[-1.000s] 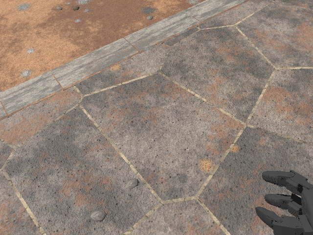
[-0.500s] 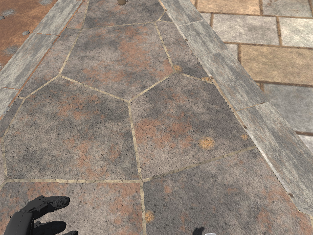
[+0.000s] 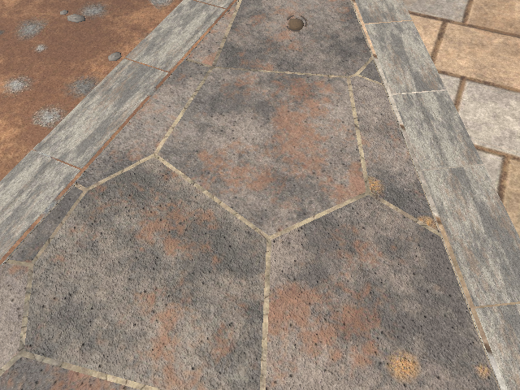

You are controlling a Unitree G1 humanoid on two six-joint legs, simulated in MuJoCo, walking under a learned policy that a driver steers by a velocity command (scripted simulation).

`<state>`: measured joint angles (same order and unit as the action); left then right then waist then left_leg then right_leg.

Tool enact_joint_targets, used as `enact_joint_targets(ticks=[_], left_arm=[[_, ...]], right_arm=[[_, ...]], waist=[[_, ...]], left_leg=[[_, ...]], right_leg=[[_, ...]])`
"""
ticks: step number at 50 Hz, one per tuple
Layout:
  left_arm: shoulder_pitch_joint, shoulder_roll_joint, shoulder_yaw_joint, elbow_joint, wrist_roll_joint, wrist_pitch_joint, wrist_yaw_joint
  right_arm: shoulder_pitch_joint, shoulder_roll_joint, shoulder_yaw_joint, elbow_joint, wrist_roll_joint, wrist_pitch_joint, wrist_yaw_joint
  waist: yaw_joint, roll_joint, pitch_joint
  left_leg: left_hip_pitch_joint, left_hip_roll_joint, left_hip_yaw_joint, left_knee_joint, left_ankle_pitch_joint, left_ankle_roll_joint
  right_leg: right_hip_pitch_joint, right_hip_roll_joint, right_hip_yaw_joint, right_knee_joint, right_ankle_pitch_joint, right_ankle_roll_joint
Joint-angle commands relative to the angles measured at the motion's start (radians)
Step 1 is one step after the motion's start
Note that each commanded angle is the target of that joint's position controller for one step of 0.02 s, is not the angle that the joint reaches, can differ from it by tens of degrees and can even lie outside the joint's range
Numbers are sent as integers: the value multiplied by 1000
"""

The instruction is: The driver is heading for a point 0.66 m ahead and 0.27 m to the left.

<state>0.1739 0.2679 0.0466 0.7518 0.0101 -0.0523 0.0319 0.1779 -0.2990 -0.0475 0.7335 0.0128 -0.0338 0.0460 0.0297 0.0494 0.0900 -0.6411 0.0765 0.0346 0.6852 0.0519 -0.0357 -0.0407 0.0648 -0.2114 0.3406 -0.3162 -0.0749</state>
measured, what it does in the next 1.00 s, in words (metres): steps to the right, turning left: left foot, then right foot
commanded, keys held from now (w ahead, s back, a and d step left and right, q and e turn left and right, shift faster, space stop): q+shift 0.36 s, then s+q+shift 0.36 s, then s+shift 0.04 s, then shift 0.14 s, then w+shift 0.10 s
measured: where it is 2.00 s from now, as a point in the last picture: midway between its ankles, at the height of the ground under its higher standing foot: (214, 381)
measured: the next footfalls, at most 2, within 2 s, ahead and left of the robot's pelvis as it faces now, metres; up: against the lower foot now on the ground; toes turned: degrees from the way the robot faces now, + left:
left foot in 0.08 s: +0.22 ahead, +0.09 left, +0.00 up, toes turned +6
right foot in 0.52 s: +0.31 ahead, -0.10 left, +0.00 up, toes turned +40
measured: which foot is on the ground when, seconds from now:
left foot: up 0.00-0.06, down 0.08-0.52, up 0.54-0.94, down 0.96-1.00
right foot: down 0.00-0.10, up 0.12-0.50, down 0.52-0.96, up 0.98-1.00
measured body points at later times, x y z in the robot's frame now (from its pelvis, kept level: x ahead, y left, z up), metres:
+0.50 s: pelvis +0.16 -0.04 +0.00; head +0.20 -0.02 +0.44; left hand +0.20 +0.29 -0.09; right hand +0.45 -0.23 -0.08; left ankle +0.18 +0.09 -0.74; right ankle +0.28 -0.13 -0.73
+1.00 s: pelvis +0.09 -0.13 -0.01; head +0.08 -0.10 +0.44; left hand -0.02 +0.17 -0.12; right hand +0.32 -0.29 -0.13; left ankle -0.04 -0.11 -0.74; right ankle +0.27 -0.13 -0.71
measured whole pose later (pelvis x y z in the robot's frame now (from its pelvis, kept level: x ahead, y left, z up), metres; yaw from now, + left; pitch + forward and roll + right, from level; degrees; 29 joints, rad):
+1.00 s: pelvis +0.09 -0.13 -0.01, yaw +50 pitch +1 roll -1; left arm 0.11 0.28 0.09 0.75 -0.02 0.04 0.04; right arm 0.38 -0.27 -0.05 0.77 -0.01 0.08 -0.01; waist -0.03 -0.02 0.02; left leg -0.18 0.00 -0.01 0.59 -0.47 0.07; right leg -0.54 -0.07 -0.07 0.72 -0.33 0.02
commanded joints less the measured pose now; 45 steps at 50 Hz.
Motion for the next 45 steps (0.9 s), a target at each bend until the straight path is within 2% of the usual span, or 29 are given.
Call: enact_joint_targets(ticks=[1,3,4,5,6,7,8,9,10,12,15,18,20,22,24,25,26,27,28,29,30,31,32,34,36,38,41,43,45], left_arm=[[-76,169,47,-74,-20,24,22],[-105,167,49,-90,-32,44,31],[-113,155,44,-99,-34,46,27],[-33,58,19,-117,11,39,6],[54,74,12,-137,14,34,-12],[13,157,22,-124,-3,20,-28],[-70,165,26,-146,-12,17,-30],[-104,145,24,-144,2,22,-23],[-123,142,24,-149,9,28,-17],[-125,108,19,-136,-2,37,-22],[-121,77,14,-110,-11,34,-18],[-121,90,21,-97,-16,40,-17],[-138,91,25,-97,-13,36,-18],[-122,102,33,-88,-11,22,-22],[-66,119,45,-63,-11,11,-27],[-45,138,55,-52,-7,11,-26],[-99,205,69,-71,7,21,-20],[-151,201,64,-79,55,39,-9],[-181,144,51,-110,65,45,-1],[-218,101,40,-130,51,53,9],[-228,91,34,-139,35,61,15],[-228,94,31,-144,20,64,20],[-220,102,27,-147,18,70,26],[-184,100,22,-146,23,85,38],[-140,99,21,-138,25,100,51],[-90,109,29,-118,23,106,57],[-104,147,51,-111,5,108,50],[-97,168,64,-98,-12,108,46],[-82,180,71,-72,-28,105,45]], right_arm=[[63,-102,-36,-73,-5,0,33],[194,-143,-61,-56,-3,2,28],[314,-182,-83,-39,-7,-3,10],[248,-273,-98,-60,-6,-6,-15],[198,-304,-97,-126,-51,-17,-14],[142,-262,-95,-171,-39,-15,-9],[98,-218,-85,-183,-13,-10,-16],[65,-179,-75,-189,11,0,-26],[37,-161,-71,-198,18,11,-41],[6,-151,-72,-216,6,34,-58],[37,-196,-94,-218,3,59,-81],[11,-199,-100,-232,9,80,-92],[5,-192,-100,-236,5,88,-91],[2,-185,-101,-240,6,92,-91],[-32,-179,-100,-253,16,98,-95],[-44,-161,-94,-264,19,102,-95],[34,-101,-76,-258,5,105,-92],[68,-126,-83,-262,4,93,-84],[126,-222,-107,-223,-4,85,-77],[141,-246,-118,-182,9,93,-79],[155,-222,-113,-155,10,109,-89],[165,-198,-103,-147,7,122,-95],[164,-176,-92,-147,13,130,-95],[118,-158,-79,-165,32,135,-97],[85,-148,-74,-173,39,131,-99],[78,-118,-64,-168,29,123,-97],[155,-90,-52,-129,16,120,-87],[205,-104,-53,-91,9,125,-76],[265,-114,-55,-41,-2,132,-62]], waist=[[-47,-118,-126],[-114,-115,-172],[-184,-42,-214],[-69,249,-201],[-23,304,-390],[-75,122,-450],[-71,26,-355],[-43,-81,-266],[-26,-80,-230],[-5,-36,-194],[-21,4,-246],[-34,66,-254],[-49,110,-227],[-54,138,-236],[-33,142,-249],[-28,108,-244],[-97,-96,-254],[-134,-377,-226],[-134,-306,-248],[-135,-218,-226],[-134,-146,-208],[-127,-111,-200],[-121,-94,-191],[-84,-132,-181],[-48,-190,-188],[-20,-220,-211],[-32,-253,-245],[-28,-282,-226],[-37,-251,-203]], left_leg=[[134,-35,52,-23,-80,49],[272,-107,86,-71,-144,108],[457,-112,16,-182,27,160],[599,56,-274,-155,585,255],[821,241,-799,-272,413,501],[827,245,-783,-334,211,466],[734,202,-694,-347,90,416],[619,158,-616,-359,10,363],[529,128,-569,-362,-4,337],[434,41,-479,-366,12,282],[435,24,-478,-334,105,266],[397,-2,-500,-329,-54,221],[395,-9,-530,-306,18,200],[447,-2,-573,-262,173,187],[456,-25,-591,-211,171,152],[397,-72,-568,-168,40,120],[285,-190,-445,2,-369,68],[139,-303,-288,281,-715,0],[121,-232,-276,534,-724,-46],[115,-219,-250,656,-664,-61],[98,-215,-234,743,-600,-72],[78,-208,-221,830,-558,-84],[77,-203,-192,885,-535,-94],[45,-178,-148,825,-485,-109],[21,-139,-123,703,-476,-121],[65,-113,-116,573,-531,-121],[242,-76,-59,298,-596,-66],[329,-67,-30,120,-585,-12],[430,-70,3,-85,-498,49]], right_leg=[[28,-302,28,100,870,-71],[3,-278,8,337,982,-29],[-108,-223,13,567,817,21],[-354,-50,24,833,-100,92],[-631,129,234,1133,-382,141],[-642,54,386,1157,-304,116],[-654,26,384,1102,-230,102],[-655,-10,380,1014,-181,102],[-617,-29,383,917,-148,102],[-519,-17,351,692,-129,117],[-448,21,342,516,-70,155],[-396,31,351,417,27,159],[-379,39,360,358,36,155],[-369,37,377,286,42,144],[-293,16,373,130,148,121],[-206,-42,388,32,285,98],[-109,-243,556,8,531,17],[-164,-408,743,-17,780,-167],[-189,-460,725,-5,853,-224],[-198,-400,588,36,848,-189],[-198,-331,491,67,816,-150],[-191,-313,443,81,814,-143],[-200,-300,399,77,816,-149],[-130,-279,337,57,731,-156],[-22,-293,314,45,652,-168],[30,-324,335,26,611,-182],[-23,-328,319,-44,259,-150],[-65,-339,333,-86,94,-130],[-126,-345,332,-92,18,-97]])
